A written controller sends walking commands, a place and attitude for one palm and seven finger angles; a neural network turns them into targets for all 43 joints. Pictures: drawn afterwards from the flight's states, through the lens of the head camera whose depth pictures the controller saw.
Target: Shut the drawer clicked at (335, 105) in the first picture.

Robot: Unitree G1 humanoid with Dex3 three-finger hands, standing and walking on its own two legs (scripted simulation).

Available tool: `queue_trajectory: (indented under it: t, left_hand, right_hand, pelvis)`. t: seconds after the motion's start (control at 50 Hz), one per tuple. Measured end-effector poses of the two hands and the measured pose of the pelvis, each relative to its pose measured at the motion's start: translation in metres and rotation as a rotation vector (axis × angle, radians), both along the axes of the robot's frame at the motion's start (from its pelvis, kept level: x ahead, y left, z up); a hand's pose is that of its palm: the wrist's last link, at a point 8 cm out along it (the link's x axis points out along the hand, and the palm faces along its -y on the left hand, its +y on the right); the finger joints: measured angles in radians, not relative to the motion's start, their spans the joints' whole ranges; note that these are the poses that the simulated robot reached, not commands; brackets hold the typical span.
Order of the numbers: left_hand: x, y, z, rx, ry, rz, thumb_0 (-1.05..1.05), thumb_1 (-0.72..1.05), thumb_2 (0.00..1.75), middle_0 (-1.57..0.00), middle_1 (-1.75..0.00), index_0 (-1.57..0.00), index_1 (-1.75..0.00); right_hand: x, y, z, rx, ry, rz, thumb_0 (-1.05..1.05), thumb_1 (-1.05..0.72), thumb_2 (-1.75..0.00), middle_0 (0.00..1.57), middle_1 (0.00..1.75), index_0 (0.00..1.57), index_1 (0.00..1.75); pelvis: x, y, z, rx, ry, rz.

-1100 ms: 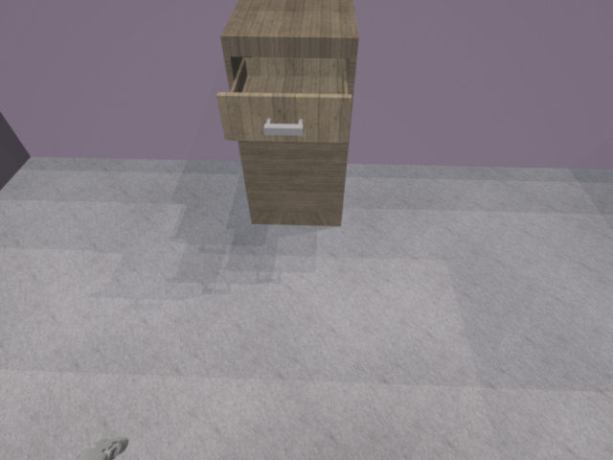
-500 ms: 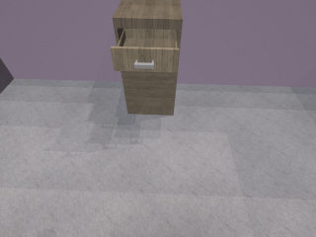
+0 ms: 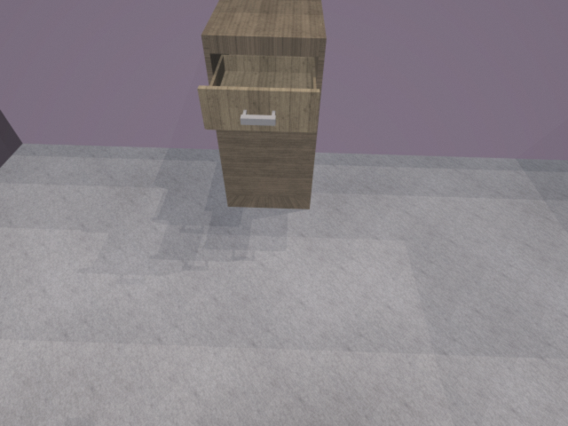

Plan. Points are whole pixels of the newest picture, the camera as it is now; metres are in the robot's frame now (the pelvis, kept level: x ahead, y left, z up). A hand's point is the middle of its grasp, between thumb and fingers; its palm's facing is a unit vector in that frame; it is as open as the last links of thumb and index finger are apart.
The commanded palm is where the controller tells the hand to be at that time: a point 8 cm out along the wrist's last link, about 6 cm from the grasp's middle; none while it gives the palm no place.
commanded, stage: look at it before walking up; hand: left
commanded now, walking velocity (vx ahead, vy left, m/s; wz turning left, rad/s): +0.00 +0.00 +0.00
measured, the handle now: (258, 116) +0.96 +0.13 -0.09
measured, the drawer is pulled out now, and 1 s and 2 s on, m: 0.24 0.24 0.24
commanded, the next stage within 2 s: walk to a spot facing it in 0.34 s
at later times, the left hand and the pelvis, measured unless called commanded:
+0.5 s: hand out of the picture +0.07 +0.24 -0.16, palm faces -0.02 -0.94 -0.33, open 7.4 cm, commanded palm none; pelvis +0.01 +0.00 +0.00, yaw +0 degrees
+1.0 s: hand (210, 395) +0.21 +0.15 -0.20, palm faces -0.17 -0.97 -0.20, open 7.4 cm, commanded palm none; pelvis +0.13 -0.03 -0.03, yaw -11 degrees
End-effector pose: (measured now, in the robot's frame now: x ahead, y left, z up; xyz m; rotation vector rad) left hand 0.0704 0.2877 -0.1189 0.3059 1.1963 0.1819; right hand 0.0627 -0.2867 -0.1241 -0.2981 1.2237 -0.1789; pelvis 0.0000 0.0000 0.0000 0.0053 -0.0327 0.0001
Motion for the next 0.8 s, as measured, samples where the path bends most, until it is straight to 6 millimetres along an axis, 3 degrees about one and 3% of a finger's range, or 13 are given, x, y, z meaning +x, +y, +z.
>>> queue_trajectory:
  t: [0.52, 0.72, 0.8]
  left_hand:
    - [-0.007, 0.0, -0.004, -0.003, 0.032, 0.014, 0.0, 0.91, 0.9, -0.2, -0.3, -0.2, -0.3]
    - [-0.028, -0.026, -0.038, -0.126, 0.187, 0.035, 0.0, 0.91, 0.9, -0.2, -0.3, -0.2, -0.3]
    - [-0.008, -0.039, -0.041, -0.143, 0.261, -0.015, 0.0, 0.91, 0.9, -0.2, -0.3, -0.2, -0.3]
  right_hand:
    - [0.008, 0.005, 0.0, 0.0, -0.003, -0.004, 0.01, -0.9, -0.9, 0.2, 0.3, 0.2, 0.3]
    - [-0.024, 0.044, -0.021, 0.064, 0.083, -0.114, 0.0, -0.91, -0.9, 0.2, 0.3, 0.2, 0.3]
    - [-0.052, 0.06, -0.024, 0.095, 0.128, -0.225, 0.0, -0.91, -0.9, 0.2, 0.3, 0.2, 0.3]
  pelvis:
    - [0.007, 0.003, 0.0, -0.002, 0.004, -0.012]
    - [0.045, 0.013, -0.013, -0.006, 0.017, -0.079]
    - [0.067, 0.01, -0.013, 0.011, 0.02, -0.134]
